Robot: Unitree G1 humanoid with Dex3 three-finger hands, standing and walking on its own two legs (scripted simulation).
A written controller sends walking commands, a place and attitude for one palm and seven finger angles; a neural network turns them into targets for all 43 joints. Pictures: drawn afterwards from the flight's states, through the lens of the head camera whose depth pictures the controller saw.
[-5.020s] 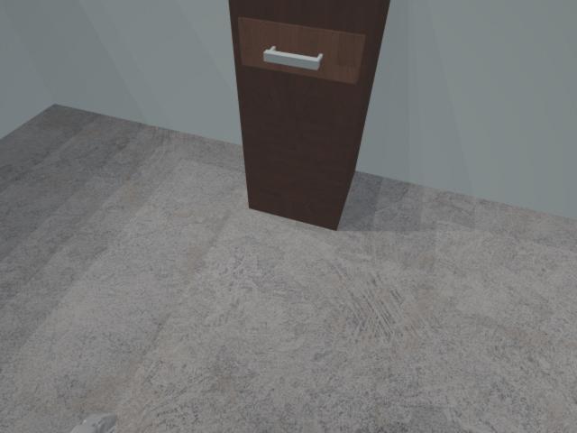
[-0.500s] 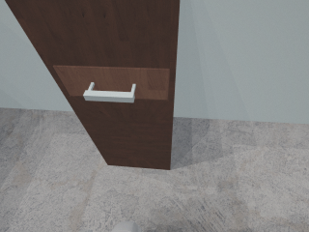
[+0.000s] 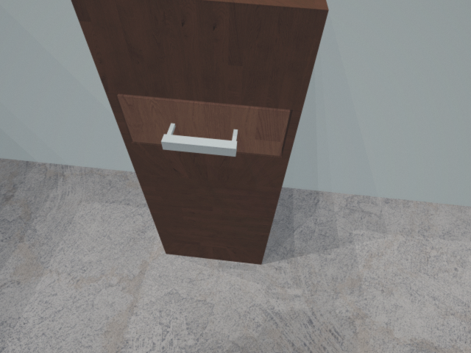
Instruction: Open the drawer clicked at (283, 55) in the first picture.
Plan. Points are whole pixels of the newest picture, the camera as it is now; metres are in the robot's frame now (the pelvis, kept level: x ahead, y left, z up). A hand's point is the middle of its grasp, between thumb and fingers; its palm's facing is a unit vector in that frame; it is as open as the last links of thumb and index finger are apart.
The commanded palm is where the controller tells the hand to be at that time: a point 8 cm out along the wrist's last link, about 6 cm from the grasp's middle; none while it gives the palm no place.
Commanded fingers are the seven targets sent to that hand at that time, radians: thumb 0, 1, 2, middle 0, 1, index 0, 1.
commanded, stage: come to a stop and stand still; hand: left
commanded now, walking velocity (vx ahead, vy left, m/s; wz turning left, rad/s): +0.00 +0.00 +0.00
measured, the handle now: (201, 138) +0.56 +0.13 +0.01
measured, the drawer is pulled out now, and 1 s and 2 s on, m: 0.00 0.00 0.00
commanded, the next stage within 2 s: look again from close up in 0.18 s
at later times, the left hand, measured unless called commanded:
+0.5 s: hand out of the picture +0.01 +0.18 -0.17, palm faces +0.03 -0.96 -0.26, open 7.4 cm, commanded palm none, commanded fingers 0.00 0.90 0.90 -0.20 -0.30 -0.20 -0.30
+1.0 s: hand out of the picture -0.05 +0.19 -0.17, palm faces +0.03 -0.97 -0.23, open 7.4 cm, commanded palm none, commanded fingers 0.00 0.90 0.90 -0.20 -0.30 -0.20 -0.30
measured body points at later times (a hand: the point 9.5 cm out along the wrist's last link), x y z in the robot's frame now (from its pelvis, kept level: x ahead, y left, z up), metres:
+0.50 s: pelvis -0.03 -0.02 +0.00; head -0.04 -0.03 +0.44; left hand +0.00 +0.23 -0.15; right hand -0.01 -0.27 -0.16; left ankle -0.02 +0.09 -0.74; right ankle -0.05 -0.12 -0.74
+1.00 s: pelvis -0.06 -0.01 +0.00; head -0.07 +0.00 +0.45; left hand -0.05 +0.24 -0.15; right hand -0.02 -0.26 -0.15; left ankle -0.02 +0.09 -0.74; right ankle -0.05 -0.12 -0.74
